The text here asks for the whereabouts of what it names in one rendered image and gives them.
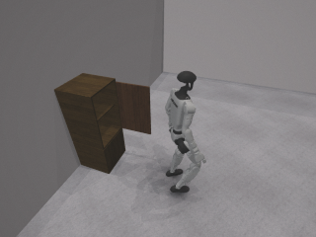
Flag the robot thigh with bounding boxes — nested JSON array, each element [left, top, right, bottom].
[[169, 127, 185, 157], [177, 139, 201, 170]]

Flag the robot right upper arm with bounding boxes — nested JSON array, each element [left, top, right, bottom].
[[181, 101, 196, 135]]

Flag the cupboard door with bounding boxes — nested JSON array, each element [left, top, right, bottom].
[[116, 81, 151, 134]]

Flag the right robot hand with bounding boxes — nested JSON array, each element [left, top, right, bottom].
[[194, 152, 206, 167]]

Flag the robot left thigh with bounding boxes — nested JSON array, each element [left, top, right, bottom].
[[169, 127, 185, 157]]

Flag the robot left upper arm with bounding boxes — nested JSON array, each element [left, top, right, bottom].
[[165, 88, 180, 112]]

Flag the robot right forearm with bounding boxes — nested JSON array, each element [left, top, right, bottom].
[[185, 129, 200, 155]]

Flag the robot left forearm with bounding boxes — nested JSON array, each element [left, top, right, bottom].
[[165, 110, 171, 122]]

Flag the robot right thigh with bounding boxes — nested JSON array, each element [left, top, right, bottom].
[[177, 139, 201, 170]]

